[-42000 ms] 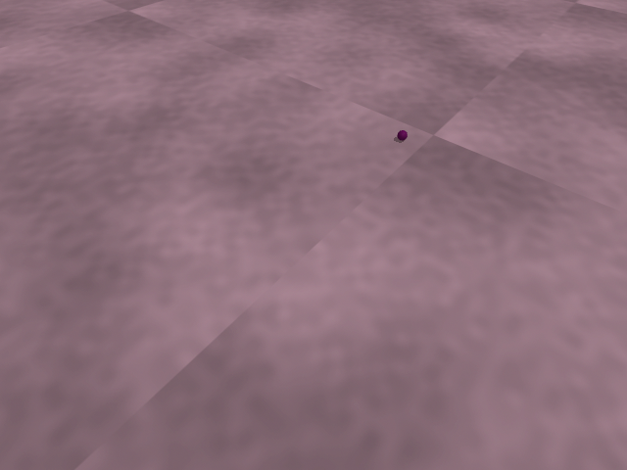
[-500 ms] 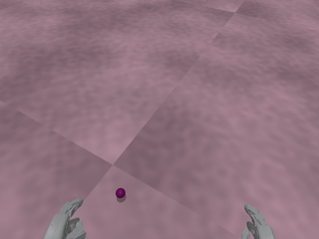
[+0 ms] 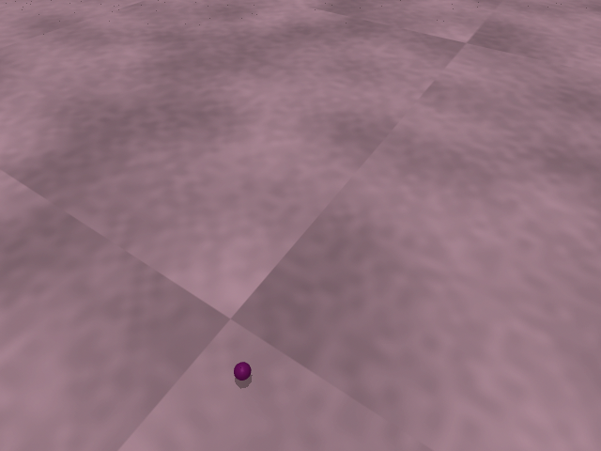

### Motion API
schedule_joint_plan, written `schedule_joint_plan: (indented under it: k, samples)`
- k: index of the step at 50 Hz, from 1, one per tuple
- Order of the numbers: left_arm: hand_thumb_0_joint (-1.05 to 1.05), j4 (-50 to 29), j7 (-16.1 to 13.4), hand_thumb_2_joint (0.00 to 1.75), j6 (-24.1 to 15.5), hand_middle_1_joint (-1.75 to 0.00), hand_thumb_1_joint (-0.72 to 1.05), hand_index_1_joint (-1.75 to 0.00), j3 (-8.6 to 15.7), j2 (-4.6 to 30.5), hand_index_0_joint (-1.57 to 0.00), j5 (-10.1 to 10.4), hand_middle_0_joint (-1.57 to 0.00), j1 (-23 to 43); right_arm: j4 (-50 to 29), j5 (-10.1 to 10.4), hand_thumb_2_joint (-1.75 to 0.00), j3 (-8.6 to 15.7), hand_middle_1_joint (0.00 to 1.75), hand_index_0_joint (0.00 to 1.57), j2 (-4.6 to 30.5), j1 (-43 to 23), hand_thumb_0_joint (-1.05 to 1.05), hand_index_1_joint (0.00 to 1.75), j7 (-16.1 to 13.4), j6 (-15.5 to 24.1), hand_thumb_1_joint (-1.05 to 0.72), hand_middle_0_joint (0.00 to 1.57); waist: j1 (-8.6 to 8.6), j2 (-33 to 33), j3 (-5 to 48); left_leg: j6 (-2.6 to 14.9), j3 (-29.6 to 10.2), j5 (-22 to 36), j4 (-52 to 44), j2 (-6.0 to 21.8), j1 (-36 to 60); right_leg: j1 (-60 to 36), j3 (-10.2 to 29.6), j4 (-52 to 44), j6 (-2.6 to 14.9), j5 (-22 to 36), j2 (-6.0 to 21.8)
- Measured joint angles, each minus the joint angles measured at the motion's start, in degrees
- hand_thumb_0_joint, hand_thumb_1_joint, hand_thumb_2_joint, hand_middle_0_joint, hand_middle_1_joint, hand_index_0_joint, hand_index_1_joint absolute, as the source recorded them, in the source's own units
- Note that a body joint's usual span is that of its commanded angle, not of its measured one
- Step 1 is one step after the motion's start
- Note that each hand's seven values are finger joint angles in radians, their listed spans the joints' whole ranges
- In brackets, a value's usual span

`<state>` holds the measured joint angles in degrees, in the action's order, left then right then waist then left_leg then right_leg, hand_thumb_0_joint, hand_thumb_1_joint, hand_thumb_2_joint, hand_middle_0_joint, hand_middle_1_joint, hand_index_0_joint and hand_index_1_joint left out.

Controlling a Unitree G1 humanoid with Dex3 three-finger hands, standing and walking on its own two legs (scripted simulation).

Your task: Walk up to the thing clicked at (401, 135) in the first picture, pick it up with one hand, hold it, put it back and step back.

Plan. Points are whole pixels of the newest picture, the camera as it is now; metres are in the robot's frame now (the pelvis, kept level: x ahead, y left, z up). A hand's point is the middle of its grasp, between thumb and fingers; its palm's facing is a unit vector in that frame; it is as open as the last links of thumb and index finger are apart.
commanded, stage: stand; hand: left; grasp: from above
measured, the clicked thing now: (242, 371) +0.50 +0.21 -0.74
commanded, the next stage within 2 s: step back in 1.98 s
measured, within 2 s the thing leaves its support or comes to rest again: neither
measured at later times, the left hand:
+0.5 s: hand out of the picture +0.03 +0.24 -0.15, palm faces +0.03 -0.94 -0.35, open 7.4 cm
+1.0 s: hand out of the picture +0.07 +0.23 -0.14, palm faces +0.03 -0.94 -0.34, open 7.4 cm
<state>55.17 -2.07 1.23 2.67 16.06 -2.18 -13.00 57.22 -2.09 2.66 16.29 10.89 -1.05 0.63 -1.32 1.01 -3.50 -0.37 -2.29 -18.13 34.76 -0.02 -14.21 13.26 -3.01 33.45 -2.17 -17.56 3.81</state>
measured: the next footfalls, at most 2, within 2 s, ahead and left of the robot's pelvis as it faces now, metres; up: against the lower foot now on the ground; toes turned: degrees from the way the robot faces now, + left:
none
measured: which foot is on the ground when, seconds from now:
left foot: down 0.00-1.00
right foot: down 0.00-1.00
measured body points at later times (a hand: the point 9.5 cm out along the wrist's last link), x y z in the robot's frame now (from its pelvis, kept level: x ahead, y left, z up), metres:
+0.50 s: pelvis -0.01 -0.01 +0.01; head -0.02 -0.01 +0.46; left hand +0.03 +0.29 -0.12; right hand +0.04 -0.29 -0.13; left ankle +0.01 +0.13 -0.73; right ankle +0.00 -0.14 -0.73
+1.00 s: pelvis +0.01 -0.02 +0.02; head +0.02 -0.03 +0.47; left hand +0.06 +0.28 -0.12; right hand +0.07 -0.31 -0.13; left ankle +0.01 +0.13 -0.73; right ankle +0.00 -0.14 -0.73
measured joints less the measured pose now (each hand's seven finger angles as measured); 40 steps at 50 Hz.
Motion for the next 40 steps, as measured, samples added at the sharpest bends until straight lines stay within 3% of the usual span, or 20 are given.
schedule_joint_plan:
  k: [18, 40]
  samples:
    - [0.01, 8.30, 0.55, 0.90, -0.83, -0.30, 0.90, -0.30, -0.52, 1.04, -0.20, 0.09, -0.21, 3.64, 6.00, 0.74, -0.90, -0.28, 0.30, 0.20, 0.68, -1.97, 0.01, 0.30, 0.34, -0.77, -0.91, 0.21, 0.44, -0.02, -0.10, -0.45, -0.51, 6.13, -9.91, 0.34, 5.91, -6.29, -0.80, -10.33, 0.19, 6.20, -0.49]
    - [0.01, 11.19, 1.21, 0.90, -0.89, -0.30, 0.90, -0.30, -0.50, 1.61, -0.20, 0.79, -0.21, 4.60, 7.78, 0.91, -0.90, -1.27, 0.30, 0.20, 1.77, -1.72, 0.01, 0.30, 0.61, -0.62, -0.91, 0.21, 0.70, 0.50, -0.61, -1.32, -0.80, 6.83, -12.44, 1.17, 6.38, -6.33, -1.14, -11.88, 1.06, 6.32, -1.32]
